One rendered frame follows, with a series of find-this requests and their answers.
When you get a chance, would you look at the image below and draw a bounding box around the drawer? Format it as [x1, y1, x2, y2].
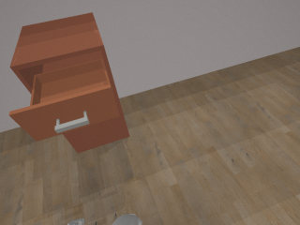
[9, 58, 120, 142]

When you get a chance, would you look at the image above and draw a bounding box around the handle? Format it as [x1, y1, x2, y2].
[54, 111, 90, 133]

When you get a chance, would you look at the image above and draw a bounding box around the cabinet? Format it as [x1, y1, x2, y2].
[10, 12, 129, 154]

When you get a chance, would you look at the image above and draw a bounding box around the left robot thigh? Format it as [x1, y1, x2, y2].
[112, 214, 143, 225]

